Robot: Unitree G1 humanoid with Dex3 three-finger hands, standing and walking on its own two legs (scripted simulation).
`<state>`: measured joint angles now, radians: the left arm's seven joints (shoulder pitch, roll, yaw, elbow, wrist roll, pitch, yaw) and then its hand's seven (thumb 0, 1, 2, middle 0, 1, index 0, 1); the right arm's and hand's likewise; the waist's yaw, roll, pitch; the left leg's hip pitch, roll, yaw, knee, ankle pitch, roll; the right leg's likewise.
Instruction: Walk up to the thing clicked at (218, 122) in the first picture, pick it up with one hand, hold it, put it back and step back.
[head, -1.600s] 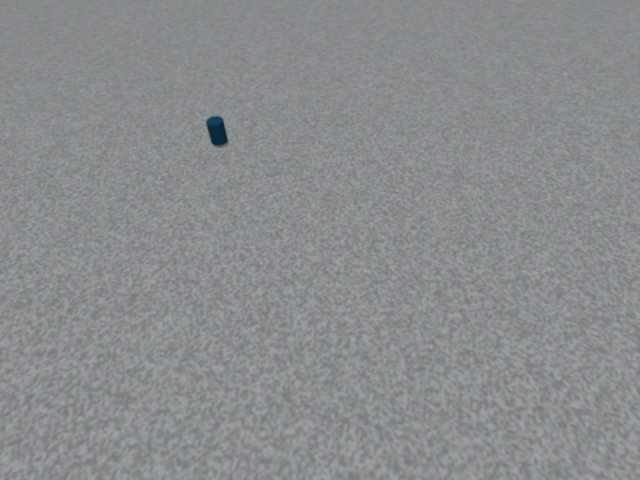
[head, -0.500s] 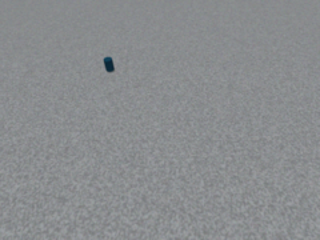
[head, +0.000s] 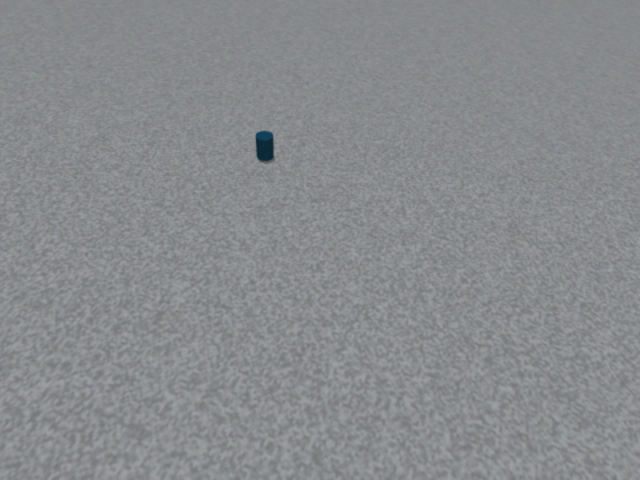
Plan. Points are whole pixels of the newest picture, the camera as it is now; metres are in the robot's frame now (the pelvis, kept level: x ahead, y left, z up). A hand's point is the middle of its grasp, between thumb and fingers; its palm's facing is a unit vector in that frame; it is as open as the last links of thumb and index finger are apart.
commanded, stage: walk up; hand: left
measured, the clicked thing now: (264, 146) +1.79 +0.25 -0.69
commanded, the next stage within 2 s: none
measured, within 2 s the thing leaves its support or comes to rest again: neither
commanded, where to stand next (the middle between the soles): +1.47 +0.01 m, yaw +4 degrees
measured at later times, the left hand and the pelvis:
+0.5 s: hand (190, 297) +0.45 +0.24 -0.13, palm faces -0.01 -0.94 -0.34, open 7.4 cm; pelvis +0.31 -0.02 +0.00, yaw +4 degrees
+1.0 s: hand (179, 242) +0.60 +0.31 -0.15, palm faces +0.05 -0.94 -0.33, open 7.4 cm; pelvis +0.60 +0.03 +0.01, yaw +4 degrees
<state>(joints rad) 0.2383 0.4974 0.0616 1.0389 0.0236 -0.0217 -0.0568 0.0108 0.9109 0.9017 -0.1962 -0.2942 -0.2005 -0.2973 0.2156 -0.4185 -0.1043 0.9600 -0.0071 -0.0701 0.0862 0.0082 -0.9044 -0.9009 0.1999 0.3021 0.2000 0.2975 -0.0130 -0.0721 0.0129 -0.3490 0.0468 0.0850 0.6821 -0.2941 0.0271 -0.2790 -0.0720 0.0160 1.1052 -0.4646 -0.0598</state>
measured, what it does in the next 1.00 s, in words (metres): walks ahead: right foot, then left foot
